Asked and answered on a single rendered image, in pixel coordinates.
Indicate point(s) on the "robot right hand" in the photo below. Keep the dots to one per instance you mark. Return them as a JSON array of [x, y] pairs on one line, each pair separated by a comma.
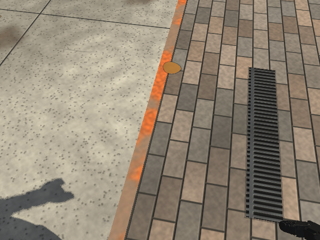
[[308, 230]]

